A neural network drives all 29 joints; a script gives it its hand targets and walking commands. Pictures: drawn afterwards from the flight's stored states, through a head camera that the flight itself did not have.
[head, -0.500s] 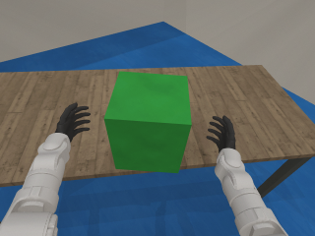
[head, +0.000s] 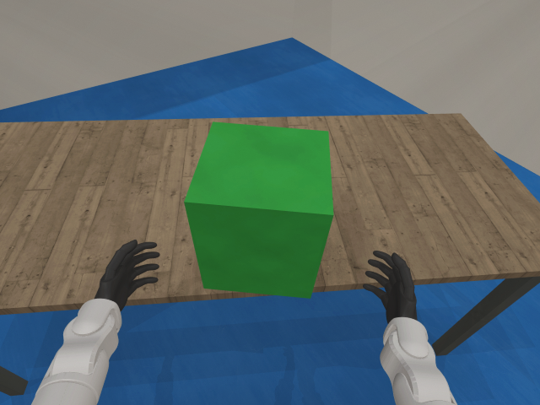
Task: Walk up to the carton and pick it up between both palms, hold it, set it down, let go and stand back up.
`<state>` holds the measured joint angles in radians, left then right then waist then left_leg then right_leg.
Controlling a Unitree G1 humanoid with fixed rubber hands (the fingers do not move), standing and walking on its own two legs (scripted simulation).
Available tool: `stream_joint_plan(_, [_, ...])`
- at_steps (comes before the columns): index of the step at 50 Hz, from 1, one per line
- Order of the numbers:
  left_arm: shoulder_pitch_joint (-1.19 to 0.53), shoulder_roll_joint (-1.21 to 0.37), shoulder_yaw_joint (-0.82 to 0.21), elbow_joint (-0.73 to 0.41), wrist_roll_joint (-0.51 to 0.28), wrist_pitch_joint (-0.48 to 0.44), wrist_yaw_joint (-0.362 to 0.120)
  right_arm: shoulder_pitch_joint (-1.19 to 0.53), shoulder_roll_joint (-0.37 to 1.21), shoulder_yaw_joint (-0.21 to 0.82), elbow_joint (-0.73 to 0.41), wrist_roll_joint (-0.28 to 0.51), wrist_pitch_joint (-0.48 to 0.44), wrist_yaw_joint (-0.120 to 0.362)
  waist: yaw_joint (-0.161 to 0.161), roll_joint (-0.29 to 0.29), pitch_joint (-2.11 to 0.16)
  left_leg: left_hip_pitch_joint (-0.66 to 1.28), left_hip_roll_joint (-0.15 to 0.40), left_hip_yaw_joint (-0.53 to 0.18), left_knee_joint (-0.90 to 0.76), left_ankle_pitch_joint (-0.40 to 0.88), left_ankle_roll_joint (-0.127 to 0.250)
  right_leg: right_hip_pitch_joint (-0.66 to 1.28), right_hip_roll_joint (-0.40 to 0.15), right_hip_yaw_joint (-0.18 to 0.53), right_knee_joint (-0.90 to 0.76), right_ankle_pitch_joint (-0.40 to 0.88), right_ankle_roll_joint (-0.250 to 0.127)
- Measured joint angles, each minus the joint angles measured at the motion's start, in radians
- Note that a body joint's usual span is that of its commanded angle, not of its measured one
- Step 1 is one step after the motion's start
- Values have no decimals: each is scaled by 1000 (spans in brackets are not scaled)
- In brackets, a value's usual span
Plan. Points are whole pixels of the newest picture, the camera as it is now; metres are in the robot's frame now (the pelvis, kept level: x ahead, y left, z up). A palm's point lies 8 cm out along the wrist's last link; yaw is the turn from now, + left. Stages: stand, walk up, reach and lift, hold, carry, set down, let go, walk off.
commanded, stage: set down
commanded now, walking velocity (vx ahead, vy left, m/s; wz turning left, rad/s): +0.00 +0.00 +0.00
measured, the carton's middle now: (263, 213) +0.46 -0.02 +0.01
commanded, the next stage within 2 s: let go in 1.62 s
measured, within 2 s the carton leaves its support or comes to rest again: neither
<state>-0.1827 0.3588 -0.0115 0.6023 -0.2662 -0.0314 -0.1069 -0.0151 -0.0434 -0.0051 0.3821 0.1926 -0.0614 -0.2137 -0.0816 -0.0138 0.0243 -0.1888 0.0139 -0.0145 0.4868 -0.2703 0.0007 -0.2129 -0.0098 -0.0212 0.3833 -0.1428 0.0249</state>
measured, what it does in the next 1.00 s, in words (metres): stands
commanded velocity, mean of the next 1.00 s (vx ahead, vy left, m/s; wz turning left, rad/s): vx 0.00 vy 0.00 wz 0.00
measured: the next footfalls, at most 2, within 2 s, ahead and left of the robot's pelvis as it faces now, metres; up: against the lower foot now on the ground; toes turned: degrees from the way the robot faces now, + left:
none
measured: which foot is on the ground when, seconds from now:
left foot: down 0.00-1.00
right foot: down 0.00-1.00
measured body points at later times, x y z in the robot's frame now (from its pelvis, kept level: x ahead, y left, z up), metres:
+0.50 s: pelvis +0.02 +0.00 +0.00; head +0.03 +0.01 +0.45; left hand +0.26 +0.23 -0.04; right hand +0.23 -0.20 -0.02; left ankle +0.00 +0.11 -0.74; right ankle +0.04 -0.14 -0.74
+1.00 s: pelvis +0.02 +0.00 +0.00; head +0.03 +0.00 +0.45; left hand +0.23 +0.22 -0.07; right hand +0.21 -0.21 -0.05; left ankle +0.00 +0.11 -0.74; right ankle +0.04 -0.14 -0.74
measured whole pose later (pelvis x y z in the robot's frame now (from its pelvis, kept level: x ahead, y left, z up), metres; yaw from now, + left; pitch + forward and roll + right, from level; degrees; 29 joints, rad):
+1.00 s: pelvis +0.02 +0.00 +0.00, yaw +0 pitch -2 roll -1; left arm 0.16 0.28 -0.04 0.55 -0.15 -0.10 -0.08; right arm 0.18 -0.10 0.03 0.54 0.09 -0.29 -0.09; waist -0.05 0.01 0.06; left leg -0.14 0.01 -0.01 0.49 -0.30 0.00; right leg -0.18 -0.01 -0.02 0.42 -0.19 0.02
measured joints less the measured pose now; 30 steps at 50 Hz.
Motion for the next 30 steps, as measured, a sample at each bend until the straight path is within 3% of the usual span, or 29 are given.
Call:
stream_joint_plan(12, [136,2,-30,-1,-16,-129,-8,121,18,26,-2,-11,-124,-2,7,2,3,15,0,0,0,-16,0,0,0,0,33,-34,-4])
stream_joint_plan(30, [235,-4,-26,-9,34,-153,-16,188,14,45,60,-50,-211,59,29,4,19,18,0,0,0,-28,0,0,0,0,38,-49,-4])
